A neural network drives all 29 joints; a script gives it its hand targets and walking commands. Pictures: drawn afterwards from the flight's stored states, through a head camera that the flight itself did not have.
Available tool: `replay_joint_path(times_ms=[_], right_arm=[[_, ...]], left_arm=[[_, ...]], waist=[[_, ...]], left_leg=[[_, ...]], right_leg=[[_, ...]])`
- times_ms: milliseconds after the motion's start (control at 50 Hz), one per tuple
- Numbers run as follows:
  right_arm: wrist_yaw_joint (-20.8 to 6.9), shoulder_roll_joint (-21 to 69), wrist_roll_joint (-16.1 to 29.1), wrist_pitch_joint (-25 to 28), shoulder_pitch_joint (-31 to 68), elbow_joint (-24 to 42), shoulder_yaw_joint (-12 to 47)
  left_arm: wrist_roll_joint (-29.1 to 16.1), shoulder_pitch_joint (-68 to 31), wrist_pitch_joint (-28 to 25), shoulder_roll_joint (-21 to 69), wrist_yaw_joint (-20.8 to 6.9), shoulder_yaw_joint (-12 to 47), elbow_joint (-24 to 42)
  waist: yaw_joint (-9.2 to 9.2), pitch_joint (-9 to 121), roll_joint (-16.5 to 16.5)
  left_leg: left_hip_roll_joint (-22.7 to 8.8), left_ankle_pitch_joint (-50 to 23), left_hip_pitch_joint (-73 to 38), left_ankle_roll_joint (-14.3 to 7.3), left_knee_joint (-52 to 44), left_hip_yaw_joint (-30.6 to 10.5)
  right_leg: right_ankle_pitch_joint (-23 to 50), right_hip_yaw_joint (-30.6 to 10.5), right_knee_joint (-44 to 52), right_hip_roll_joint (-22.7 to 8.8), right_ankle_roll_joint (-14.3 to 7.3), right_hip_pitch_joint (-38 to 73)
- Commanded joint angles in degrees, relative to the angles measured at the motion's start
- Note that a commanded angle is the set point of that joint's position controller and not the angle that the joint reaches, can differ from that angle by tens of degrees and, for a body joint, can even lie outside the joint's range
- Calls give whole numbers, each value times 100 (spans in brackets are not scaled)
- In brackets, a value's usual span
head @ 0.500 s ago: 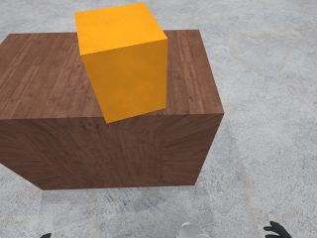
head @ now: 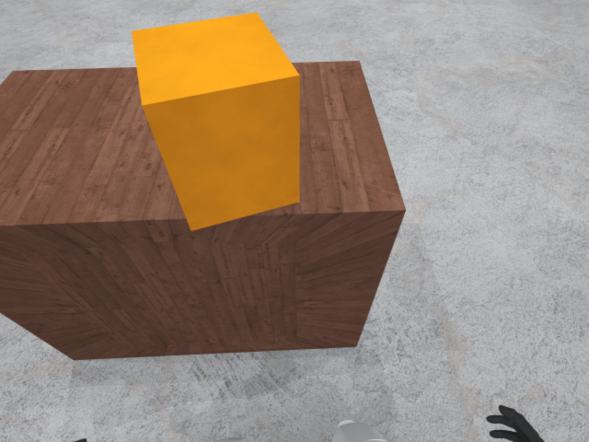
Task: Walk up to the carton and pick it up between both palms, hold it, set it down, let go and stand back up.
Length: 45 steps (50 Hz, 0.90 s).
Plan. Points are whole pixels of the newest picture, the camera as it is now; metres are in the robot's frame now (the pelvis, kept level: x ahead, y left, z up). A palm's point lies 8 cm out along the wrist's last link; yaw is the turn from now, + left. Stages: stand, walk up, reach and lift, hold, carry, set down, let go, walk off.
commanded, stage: walk up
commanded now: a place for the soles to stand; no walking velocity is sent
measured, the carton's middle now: (223, 124) +0.58 +0.13 +0.10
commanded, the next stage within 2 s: none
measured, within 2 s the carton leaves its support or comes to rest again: neither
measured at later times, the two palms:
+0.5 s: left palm out of the picture +0.07 +0.33 -0.10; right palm out of the picture +0.10 -0.29 -0.09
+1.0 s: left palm out of the picture +0.06 +0.44 -0.10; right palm out of the picture +0.09 -0.22 -0.07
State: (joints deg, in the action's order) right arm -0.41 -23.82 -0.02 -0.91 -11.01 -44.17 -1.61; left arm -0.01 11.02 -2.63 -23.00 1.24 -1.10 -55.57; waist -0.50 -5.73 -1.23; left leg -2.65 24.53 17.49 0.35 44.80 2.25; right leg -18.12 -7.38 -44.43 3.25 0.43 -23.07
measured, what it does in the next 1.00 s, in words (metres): steps to the left: left foot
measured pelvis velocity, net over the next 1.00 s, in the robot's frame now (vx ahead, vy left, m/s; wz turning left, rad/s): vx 0.05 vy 0.10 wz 0.05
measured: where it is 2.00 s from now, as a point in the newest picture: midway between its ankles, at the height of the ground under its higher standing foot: outside the picture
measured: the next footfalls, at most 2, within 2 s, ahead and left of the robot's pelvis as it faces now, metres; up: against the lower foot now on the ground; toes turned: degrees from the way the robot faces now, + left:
left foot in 0.86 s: +0.07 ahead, +0.16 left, +0.00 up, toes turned +4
right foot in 1.36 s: +0.22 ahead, -0.02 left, +0.00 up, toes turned +8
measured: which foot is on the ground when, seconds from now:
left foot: down 0.00-0.60, up 0.62-0.84, down 0.86-1.00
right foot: down 0.00-0.86, up 0.88-1.00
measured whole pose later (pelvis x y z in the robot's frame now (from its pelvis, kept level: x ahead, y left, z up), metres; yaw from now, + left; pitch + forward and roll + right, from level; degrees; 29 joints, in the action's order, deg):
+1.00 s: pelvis +0.05 +0.10 +0.01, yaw +3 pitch -3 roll -3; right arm -3.3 -24.8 0.0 0.8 -21.7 -45.8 -1.6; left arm 0.0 18.0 -2.7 -26.4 1.5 -1.3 -55.6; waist -0.6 -3.8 -1.3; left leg 1.2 24.7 15.2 -2.7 42.4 2.2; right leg -21.4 -7.8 -62.5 2.4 0.5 -25.7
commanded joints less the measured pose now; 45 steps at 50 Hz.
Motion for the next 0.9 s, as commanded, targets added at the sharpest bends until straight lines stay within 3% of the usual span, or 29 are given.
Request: replay_joint_path(times_ms=[0,40,80,120,140,180,220,260,300,320,380,420,440,460,500,520,560,580,600,620,640,680,740,780,800,820,840,860,880], right_arm=[[69,-1080,-41,91,86,-118,-398],[19,-1108,-141,148,-88,-181,-448],[-2,-1110,-149,213,-214,-292,-461],[8,-1416,-159,221,-251,-430,-479],[13,-1431,-192,231,-10,-292,-517],[-12,-1431,-210,216,307,-158,-524],[-3,-1371,-140,201,277,-68,-465],[30,-1079,-97,182,287,33,-364],[71,-1045,-105,104,2,-69,-401],[59,-1161,-111,135,126,-49,-461],[39,-1161,-96,237,-216,-212,-435],[35,-1589,-164,300,-430,-252,-525],[22,-1486,-167,314,-312,-242,-500],[42,-1510,-161,280,-219,-196,-568],[41,-1500,-197,249,61,-115,-565],[10,-1430,-119,225,205,-2,-515],[29,-1088,-33,211,377,28,-381],[-104,-1316,-198,161,149,391,-496],[-121,-1393,-287,59,313,440,-560],[-125,-1492,-321,59,326,418,-569],[-182,-1425,-343,38,584,476,-588],[-242,-1317,-343,86,346,445,-618],[-371,-1380,-304,58,-262,264,-691],[-390,-1420,-238,93,-148,188,-709],[-375,-1479,-259,125,-743,-10,-783],[-331,-1495,-235,187,-1359,-191,-822],[-202,-2061,-293,282,-1670,-291,-935],[-190,-2331,-316,298,-1382,-114,-940],[-168,-2247,-186,298,-1081,-43,-903]], left_arm=[[146,0,-198,-1741,91,-353,227],[143,-113,-155,-1851,93,-364,316],[118,-385,-148,-1474,59,-308,314],[83,-278,-78,-1242,-1,-278,343],[52,-197,-98,-1163,3,-248,274],[90,210,-160,-1152,7,-294,167],[128,504,-212,-1261,5,-325,53],[107,490,-304,-1764,84,-419,179],[119,294,-248,-1887,141,-419,221],[130,394,-215,-1789,151,-386,204],[94,-297,-149,-1451,124,-264,344],[10,-346,-132,-1177,77,-224,398],[27,-117,-100,-1129,78,-218,301],[30,-173,-135,-1237,89,-234,329],[143,-25,-157,-1240,59,-239,223],[78,299,-196,-1279,45,-273,185],[127,478,-301,-1520,56,-336,97],[47,1442,-349,-2299,73,-687,40],[24,1739,-364,-2405,136,-751,91],[21,1757,-346,-2376,201,-756,97],[47,1450,-357,-2419,247,-723,178],[107,1107,-375,-2089,239,-683,322],[146,774,-333,-2143,160,-766,409],[181,596,-290,-2055,161,-703,558],[129,324,-281,-2173,175,-695,668],[111,13,-251,-1854,182,-589,721],[31,30,-217,-1051,171,-308,821],[-32,345,-183,-1251,190,-295,676],[-4,295,-168,-1652,211,-344,552]], waist=[[-61,706,700],[-84,651,884],[-185,515,646],[-242,469,-234],[-94,309,-636],[134,398,-543],[260,787,-239],[169,929,442],[87,939,882],[80,930,571],[-213,1152,651],[-297,1080,-46],[-187,836,-263],[-167,628,-277],[-49,416,-485],[97,758,-465],[126,764,158],[396,1089,755],[575,1011,852],[492,847,254],[528,491,220],[277,114,315],[47,249,1261],[34,101,1032],[-364,365,858],[-871,442,567],[-968,376,-1862],[-862,-75,-1592],[-628,-388,-501]], left_leg=[[90,751,304,-280,-241,-459],[32,438,61,-355,-875,-522],[-214,213,-491,-467,-1385,-751],[-868,1494,-647,-928,-2355,-1514],[-1192,1405,-185,-1116,-2662,-1877],[-1278,609,-6,-1106,-2232,-1539],[-1032,-438,71,-832,-1323,-906],[-86,-907,531,-252,68,-239],[218,1071,815,-278,181,-499],[212,1126,704,-282,-51,-540],[-127,-743,-733,-427,-1023,-609],[-858,-792,-1315,-848,-1671,-1277],[-1374,-1051,-1021,-1186,-1873,-1595],[-1454,-1632,-848,-1343,-1764,-1564],[-1378,-1190,-289,-1281,-1679,-1483],[-1123,-1266,-489,-977,-1462,-1057],[-303,-1278,317,-468,-264,-286],[252,205,1527,-261,871,-252],[392,1615,2476,-337,1465,-623],[240,1481,2603,-331,1703,-896],[60,1238,2770,-376,1655,-1103],[-55,813,2351,-349,1511,-1091],[-43,912,1774,-284,983,-829],[-40,864,1198,-371,36,-760],[-106,114,62,-434,-430,-640],[-77,133,-1270,-513,-1493,-1009],[-928,1957,-2107,-592,-3139,-2802],[-1792,2665,-1871,-389,-3834,-3760],[-1911,1684,-1370,-345,-3715,-3871]], right_leg=[[347,-2656,1916,-1527,-1338,633],[-175,-2461,1732,-1393,-1274,395],[-277,-1540,1445,-891,-788,-271],[-878,-345,669,-270,-338,-643],[-530,260,63,-60,-242,-288],[-695,461,100,-65,-270,198],[-94,202,1020,-261,-391,844],[1802,-1902,1410,-1156,-1041,1236],[1402,-2954,1695,-1680,-1437,1436],[1661,-3006,1620,-1619,-1531,1356],[2016,-1510,1010,-1013,-962,279],[1080,-264,195,-285,-368,-482],[539,178,46,-204,-263,-325],[167,380,-15,-176,-194,-316],[-191,464,356,-226,-295,-15],[-69,273,1050,-228,-372,458],[1755,-1267,1324,-892,-730,1114],[108,-2802,1804,-1599,-1307,2346],[-1017,-3970,2303,-2142,-1556,2937],[-1491,-4154,2312,-2210,-1702,2605],[-1868,-4242,2407,-2288,-1856,2265],[-1521,-3514,2464,-1893,-1567,1633],[-2040,-2952,2395,-1700,-1478,1178],[-1832,-2651,2152,-1621,-1543,637],[-1337,-2113,1580,-1515,-1196,36],[-1060,-1568,518,-1219,-934,-1002],[-1517,-89,-1721,210,-404,-2410],[-1399,96,-2297,223,-108,-3253],[-935,-308,-2316,62,-106,-2888]])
